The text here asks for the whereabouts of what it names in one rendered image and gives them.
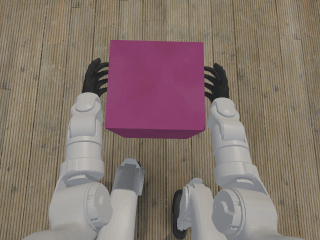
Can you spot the robot left thigh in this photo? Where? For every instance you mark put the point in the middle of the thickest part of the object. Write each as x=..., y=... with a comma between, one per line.
x=127, y=186

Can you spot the right robot upper arm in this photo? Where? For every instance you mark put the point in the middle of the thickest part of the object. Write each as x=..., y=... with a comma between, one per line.
x=242, y=214

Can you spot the left robot forearm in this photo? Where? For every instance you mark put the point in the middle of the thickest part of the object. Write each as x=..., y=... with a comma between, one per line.
x=83, y=157

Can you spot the left robot upper arm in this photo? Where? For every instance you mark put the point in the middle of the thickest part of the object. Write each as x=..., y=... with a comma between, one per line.
x=77, y=213

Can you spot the left robot shin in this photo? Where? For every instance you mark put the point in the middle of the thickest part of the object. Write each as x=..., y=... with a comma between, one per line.
x=127, y=161

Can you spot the left robot hand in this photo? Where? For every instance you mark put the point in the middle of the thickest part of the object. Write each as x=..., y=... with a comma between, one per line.
x=91, y=83

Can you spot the right robot forearm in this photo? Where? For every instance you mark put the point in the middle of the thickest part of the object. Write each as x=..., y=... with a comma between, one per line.
x=233, y=162

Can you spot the carton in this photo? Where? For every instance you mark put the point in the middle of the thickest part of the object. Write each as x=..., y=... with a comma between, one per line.
x=155, y=89

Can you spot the right robot hand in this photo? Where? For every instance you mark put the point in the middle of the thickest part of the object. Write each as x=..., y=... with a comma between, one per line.
x=220, y=87

